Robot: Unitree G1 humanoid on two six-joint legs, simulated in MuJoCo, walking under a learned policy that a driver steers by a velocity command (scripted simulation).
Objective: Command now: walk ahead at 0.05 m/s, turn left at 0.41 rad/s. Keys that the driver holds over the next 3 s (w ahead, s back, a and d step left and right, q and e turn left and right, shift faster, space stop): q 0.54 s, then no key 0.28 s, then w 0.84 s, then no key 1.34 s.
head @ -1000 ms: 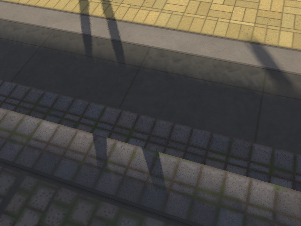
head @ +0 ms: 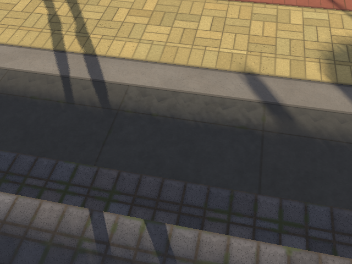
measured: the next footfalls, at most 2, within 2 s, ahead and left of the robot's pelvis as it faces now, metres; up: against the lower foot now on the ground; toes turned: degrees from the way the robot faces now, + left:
left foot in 0.18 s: +0.08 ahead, +0.14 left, +0.00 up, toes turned +9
right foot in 0.66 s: +0.15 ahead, -0.08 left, +0.00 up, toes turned +26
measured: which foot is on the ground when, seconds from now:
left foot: up 0.00-0.16, down 0.18-0.66, up 0.68-0.98, down 1.00-1.00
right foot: down 0.00-0.18, up 0.20-0.64, down 0.66-1.00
